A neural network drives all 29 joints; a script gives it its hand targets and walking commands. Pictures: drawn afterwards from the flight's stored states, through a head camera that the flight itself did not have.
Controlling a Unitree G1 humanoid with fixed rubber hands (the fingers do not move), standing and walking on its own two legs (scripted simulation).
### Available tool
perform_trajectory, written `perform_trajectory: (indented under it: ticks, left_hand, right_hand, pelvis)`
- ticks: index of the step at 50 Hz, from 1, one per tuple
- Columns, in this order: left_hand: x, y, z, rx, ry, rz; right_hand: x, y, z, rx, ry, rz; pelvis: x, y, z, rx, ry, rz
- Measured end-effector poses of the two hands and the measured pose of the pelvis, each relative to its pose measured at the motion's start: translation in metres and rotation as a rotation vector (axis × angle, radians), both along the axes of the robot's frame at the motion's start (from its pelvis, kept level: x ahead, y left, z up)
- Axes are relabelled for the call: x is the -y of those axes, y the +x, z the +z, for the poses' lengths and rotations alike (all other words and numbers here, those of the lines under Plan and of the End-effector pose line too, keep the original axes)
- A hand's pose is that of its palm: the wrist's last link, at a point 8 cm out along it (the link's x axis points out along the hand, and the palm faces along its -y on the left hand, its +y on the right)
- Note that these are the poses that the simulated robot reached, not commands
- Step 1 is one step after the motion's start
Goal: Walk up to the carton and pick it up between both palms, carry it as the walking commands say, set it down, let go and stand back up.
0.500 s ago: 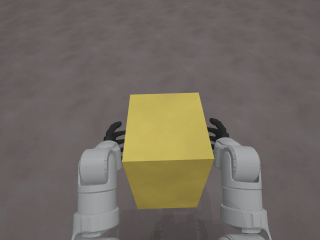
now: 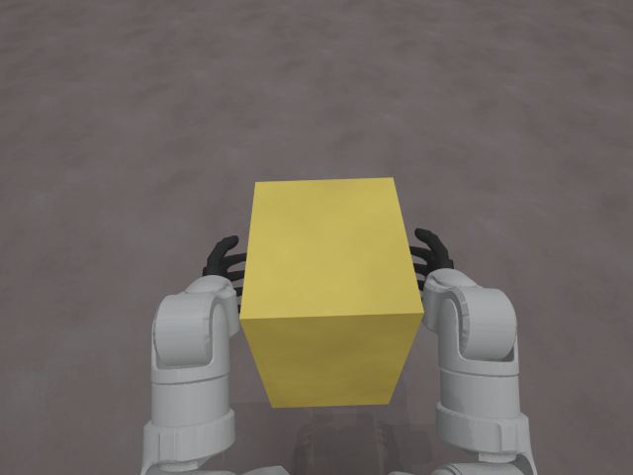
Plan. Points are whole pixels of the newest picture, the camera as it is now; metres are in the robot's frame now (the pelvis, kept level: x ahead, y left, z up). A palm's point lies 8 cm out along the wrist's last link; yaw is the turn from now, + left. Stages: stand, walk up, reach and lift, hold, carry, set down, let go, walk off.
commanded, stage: carry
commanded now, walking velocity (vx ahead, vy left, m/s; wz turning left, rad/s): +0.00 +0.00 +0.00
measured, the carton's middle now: (327, 302) +0.31 +0.01 +0.03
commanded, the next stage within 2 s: none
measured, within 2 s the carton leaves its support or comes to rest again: neither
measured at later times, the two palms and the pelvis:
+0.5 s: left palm (171, 328) +0.24 +0.18 +0.10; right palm (416, 327) +0.24 -0.08 +0.11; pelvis -0.05 +0.04 +0.01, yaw -1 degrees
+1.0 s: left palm (98, 346) +0.22 +0.24 +0.10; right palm (350, 347) +0.22 -0.01 +0.11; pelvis -0.08 +0.12 +0.01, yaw -1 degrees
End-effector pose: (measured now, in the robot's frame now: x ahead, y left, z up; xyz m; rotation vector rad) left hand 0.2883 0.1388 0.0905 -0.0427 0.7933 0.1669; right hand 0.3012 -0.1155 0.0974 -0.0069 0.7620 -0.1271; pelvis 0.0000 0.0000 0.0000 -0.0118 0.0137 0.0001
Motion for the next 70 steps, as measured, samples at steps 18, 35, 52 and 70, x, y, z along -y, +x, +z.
perform_trajectory:
  ticks: [18, 35, 52, 70]
  left_hand:
    - [-0.022, -0.036, 0.008, 0.012, -0.011, -0.043]
    - [-0.056, -0.058, 0.014, 0.015, -0.004, -0.046]
    - [-0.113, -0.073, 0.011, -0.002, -0.011, -0.057]
    - [-0.124, -0.109, 0.021, 0.008, 0.056, -0.016]
  right_hand:
    - [-0.022, -0.047, 0.011, 0.011, -0.011, -0.042]
    - [-0.056, -0.070, 0.016, 0.013, -0.004, -0.045]
    - [-0.113, -0.085, 0.017, -0.005, -0.010, -0.057]
    - [-0.124, -0.110, 0.010, 0.005, 0.055, -0.015]
  pelvis:
    - [-0.033, -0.040, 0.006, 0.017, -0.042, -0.008]
    - [-0.067, -0.061, 0.008, 0.011, -0.065, -0.007]
    - [-0.126, -0.080, 0.013, -0.028, -0.060, -0.008]
    - [-0.131, -0.108, 0.011, -0.012, -0.006, 0.003]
